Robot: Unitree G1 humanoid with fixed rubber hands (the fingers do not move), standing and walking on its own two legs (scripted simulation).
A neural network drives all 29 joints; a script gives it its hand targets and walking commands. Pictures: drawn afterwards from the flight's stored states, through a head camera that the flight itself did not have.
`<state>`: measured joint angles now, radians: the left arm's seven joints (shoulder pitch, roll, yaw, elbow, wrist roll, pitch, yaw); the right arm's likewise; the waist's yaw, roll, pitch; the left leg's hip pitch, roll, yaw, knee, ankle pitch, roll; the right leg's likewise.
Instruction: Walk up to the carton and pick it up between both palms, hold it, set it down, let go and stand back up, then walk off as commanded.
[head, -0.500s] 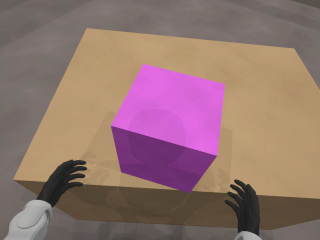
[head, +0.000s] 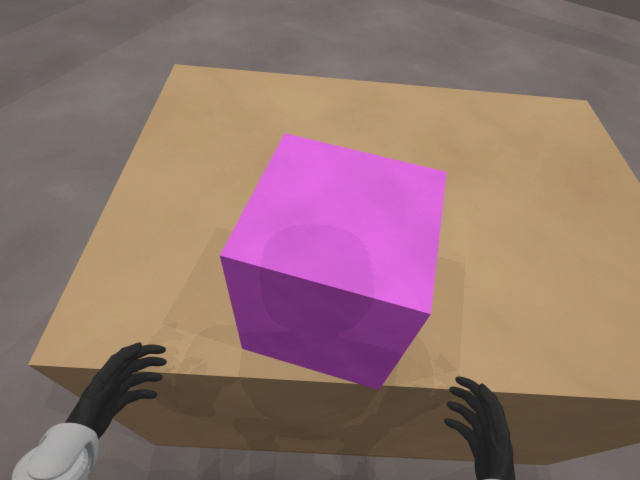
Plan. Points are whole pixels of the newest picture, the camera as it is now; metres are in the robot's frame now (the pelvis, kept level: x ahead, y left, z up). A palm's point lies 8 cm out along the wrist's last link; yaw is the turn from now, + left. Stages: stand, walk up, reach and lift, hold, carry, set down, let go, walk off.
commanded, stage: set down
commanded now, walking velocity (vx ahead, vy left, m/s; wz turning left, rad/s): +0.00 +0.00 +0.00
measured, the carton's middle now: (334, 268) +0.37 +0.00 +0.02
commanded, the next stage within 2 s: let go in 0.80 s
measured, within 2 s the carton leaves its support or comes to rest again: neither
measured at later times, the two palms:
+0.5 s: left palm (110, 426) +0.17 +0.25 -0.04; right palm (500, 469) +0.16 -0.20 -0.05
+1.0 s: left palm (126, 452) +0.15 +0.24 -0.07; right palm (507, 471) +0.16 -0.22 -0.07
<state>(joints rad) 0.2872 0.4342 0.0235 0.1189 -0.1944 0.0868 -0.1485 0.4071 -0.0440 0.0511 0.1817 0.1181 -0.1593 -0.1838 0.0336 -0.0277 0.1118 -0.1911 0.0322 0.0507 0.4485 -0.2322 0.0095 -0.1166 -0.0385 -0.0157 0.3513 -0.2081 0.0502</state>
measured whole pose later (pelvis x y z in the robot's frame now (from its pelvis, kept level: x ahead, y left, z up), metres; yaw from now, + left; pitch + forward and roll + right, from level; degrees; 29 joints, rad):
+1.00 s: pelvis +0.01 -0.01 +0.00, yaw +0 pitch -1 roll -1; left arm 0.29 0.29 0.01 0.34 -0.07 0.14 -0.05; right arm 0.23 -0.14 -0.01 0.62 0.02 -0.24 -0.01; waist 0.02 -0.02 0.08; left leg -0.17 0.04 0.05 0.42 -0.22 -0.01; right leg -0.11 -0.03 -0.02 0.35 -0.21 0.04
